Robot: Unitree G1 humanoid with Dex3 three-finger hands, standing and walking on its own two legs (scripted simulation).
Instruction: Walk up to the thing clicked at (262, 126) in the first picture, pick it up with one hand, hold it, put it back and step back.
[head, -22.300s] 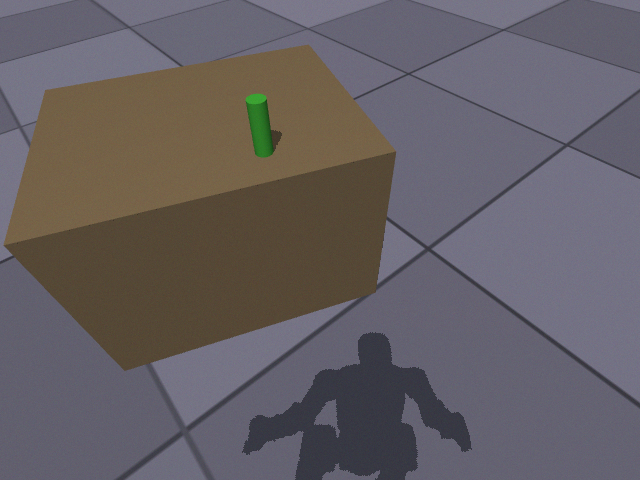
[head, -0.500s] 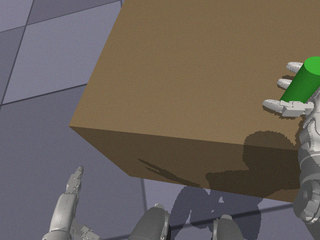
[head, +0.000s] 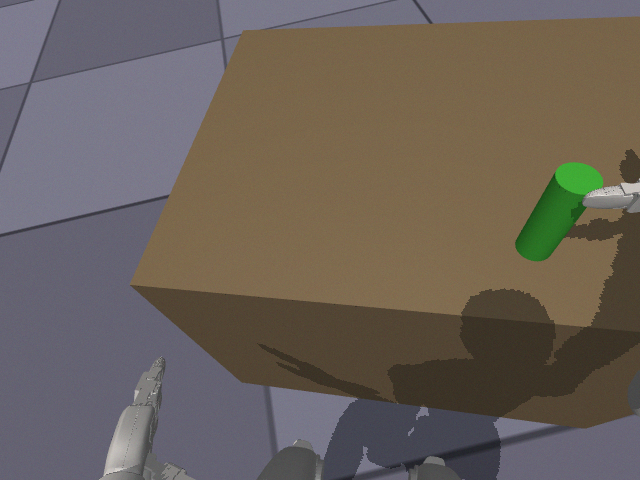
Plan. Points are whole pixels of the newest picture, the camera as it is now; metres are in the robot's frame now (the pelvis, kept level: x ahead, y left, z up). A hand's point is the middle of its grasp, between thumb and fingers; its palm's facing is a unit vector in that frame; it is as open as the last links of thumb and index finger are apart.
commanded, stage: rise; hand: right
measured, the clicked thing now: (553, 216) +0.47 -0.22 +0.02
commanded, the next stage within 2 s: sink last in 0.14 s
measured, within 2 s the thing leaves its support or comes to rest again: neither
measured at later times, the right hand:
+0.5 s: hand out of the picture +0.40 -0.37 +0.11, palm faces +0.47 +0.81 -0.35, open 17.6 cm
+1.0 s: hand out of the picture +0.18 -0.25 +0.08, palm faces +0.36 +0.86 -0.36, open 17.5 cm
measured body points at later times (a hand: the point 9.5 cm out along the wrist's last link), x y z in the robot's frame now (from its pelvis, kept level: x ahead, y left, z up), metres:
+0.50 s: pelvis +0.03 +0.00 +0.04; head +0.07 -0.01 +0.49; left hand +0.18 +0.26 -0.01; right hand +0.37 -0.41 +0.14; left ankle +0.02 +0.14 -0.67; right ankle +0.01 -0.12 -0.67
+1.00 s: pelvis +0.02 +0.01 +0.04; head +0.02 +0.03 +0.49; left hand +0.19 +0.28 +0.00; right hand +0.15 -0.30 +0.10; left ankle +0.02 +0.14 -0.67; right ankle +0.01 -0.12 -0.67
